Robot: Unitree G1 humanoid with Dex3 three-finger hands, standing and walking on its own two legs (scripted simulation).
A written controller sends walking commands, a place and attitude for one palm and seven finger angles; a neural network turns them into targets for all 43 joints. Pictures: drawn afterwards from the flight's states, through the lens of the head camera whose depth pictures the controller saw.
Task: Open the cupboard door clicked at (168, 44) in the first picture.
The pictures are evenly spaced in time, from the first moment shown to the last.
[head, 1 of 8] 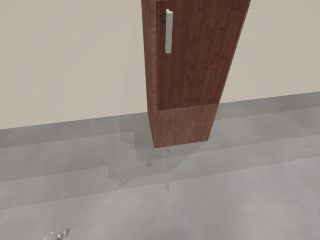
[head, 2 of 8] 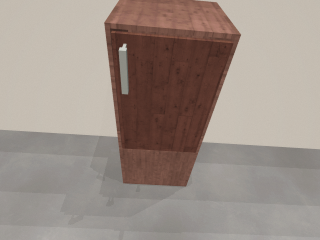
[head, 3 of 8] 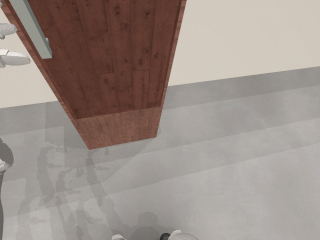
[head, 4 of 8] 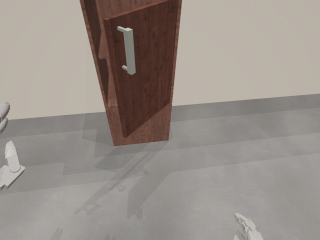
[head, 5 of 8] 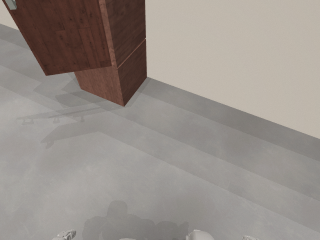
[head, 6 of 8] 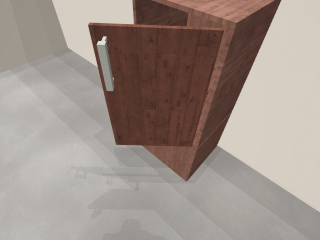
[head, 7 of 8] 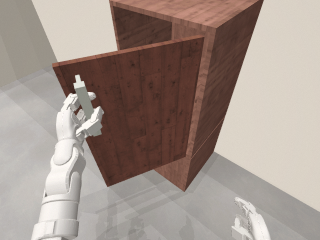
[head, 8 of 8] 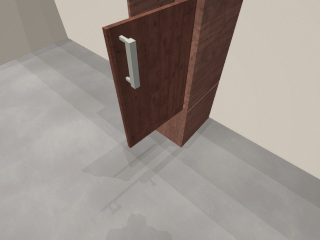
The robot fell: no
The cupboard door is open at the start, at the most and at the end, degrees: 0 89 84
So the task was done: yes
